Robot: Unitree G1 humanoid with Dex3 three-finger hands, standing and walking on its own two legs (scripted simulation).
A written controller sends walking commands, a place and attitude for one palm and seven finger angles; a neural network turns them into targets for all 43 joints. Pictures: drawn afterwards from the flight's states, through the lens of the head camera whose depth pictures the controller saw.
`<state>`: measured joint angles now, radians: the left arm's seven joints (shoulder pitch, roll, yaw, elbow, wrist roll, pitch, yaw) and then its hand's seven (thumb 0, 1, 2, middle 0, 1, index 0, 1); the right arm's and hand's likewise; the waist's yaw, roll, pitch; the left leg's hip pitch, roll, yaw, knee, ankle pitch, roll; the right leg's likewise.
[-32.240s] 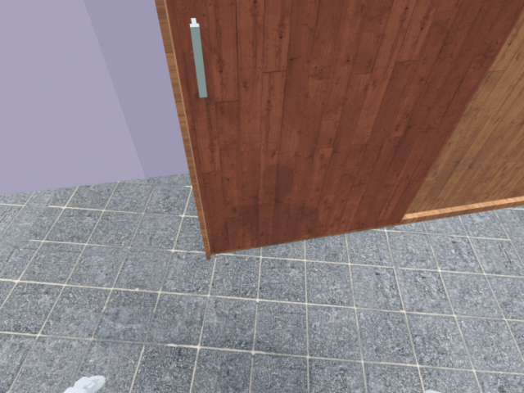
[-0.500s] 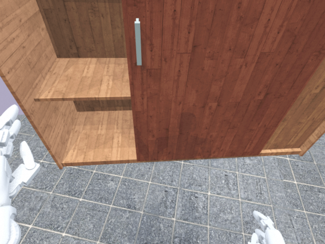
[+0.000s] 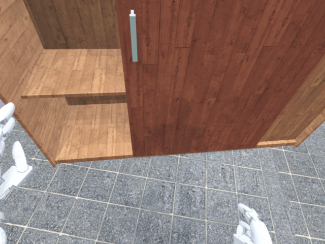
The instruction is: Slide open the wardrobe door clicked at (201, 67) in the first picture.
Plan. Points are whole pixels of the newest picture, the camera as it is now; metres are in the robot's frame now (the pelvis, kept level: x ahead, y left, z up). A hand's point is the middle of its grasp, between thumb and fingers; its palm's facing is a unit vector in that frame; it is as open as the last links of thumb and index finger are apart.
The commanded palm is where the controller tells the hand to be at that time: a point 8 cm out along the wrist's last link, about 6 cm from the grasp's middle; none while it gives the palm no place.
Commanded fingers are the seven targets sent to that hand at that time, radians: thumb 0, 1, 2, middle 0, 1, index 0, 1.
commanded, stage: stop stepping back and stand still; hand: left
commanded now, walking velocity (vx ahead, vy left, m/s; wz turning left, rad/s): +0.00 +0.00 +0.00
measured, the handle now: (133, 36) +0.72 +0.16 +0.14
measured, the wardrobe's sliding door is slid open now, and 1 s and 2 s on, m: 0.52 0.52 0.52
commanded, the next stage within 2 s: let the arm hang, fingers relaxed in 0.02 s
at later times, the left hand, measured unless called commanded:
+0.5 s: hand out of the picture -0.01 +0.19 -0.18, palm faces +0.02 -0.99 -0.17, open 7.0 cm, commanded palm none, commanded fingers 0.00 0.90 0.90 -0.20 -0.30 -0.20 -0.30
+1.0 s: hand out of the picture -0.01 +0.20 -0.17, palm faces +0.01 -0.98 -0.21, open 7.3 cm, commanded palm none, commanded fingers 0.00 0.90 0.90 -0.20 -0.30 -0.20 -0.30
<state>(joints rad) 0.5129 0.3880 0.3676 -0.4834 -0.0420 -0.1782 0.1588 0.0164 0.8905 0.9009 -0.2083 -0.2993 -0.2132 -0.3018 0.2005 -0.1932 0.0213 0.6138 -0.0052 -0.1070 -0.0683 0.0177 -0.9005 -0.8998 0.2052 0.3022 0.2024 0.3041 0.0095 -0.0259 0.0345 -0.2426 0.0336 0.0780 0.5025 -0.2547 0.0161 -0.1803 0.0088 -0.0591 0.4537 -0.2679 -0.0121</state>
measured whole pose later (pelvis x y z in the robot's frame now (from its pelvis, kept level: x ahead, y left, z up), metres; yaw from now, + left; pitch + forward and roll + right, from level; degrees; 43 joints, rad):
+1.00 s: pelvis -0.03 +0.02 +0.00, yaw +1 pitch -1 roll +0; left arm 0.24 0.17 -0.01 1.09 0.02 0.00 0.03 0.00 0.91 0.90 -0.19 -0.30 -0.20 -0.30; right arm 0.27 -0.16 0.00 1.08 -0.03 0.02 -0.02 0.01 -0.91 -0.90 0.20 0.30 0.20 0.30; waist -0.01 0.01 0.02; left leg -0.26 -0.01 0.09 0.45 -0.18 0.05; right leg -0.21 -0.04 -0.06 0.45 -0.22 0.01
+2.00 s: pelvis +0.00 +0.02 +0.01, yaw +0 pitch -1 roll +0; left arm 0.24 0.16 -0.01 1.15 0.02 -0.01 0.03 0.00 0.91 0.90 -0.20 -0.30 -0.20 -0.30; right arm 0.25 -0.15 0.01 1.13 -0.02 0.00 -0.03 0.01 -0.91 -0.90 0.20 0.30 0.20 0.30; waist 0.00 -0.01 0.05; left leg -0.17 -0.02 0.09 0.39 -0.20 0.06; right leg -0.13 -0.04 -0.05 0.38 -0.23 0.02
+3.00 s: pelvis +0.00 +0.02 +0.01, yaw +0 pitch -1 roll +0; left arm 0.24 0.16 -0.01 1.15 0.02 -0.01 0.03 0.00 0.91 0.90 -0.20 -0.30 -0.20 -0.30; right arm 0.24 -0.15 0.01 1.14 -0.02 0.00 -0.03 0.01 -0.91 -0.90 0.20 0.30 0.20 0.30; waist 0.00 -0.01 0.05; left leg -0.16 -0.02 0.09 0.37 -0.19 0.05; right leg -0.12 -0.04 -0.05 0.37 -0.23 0.02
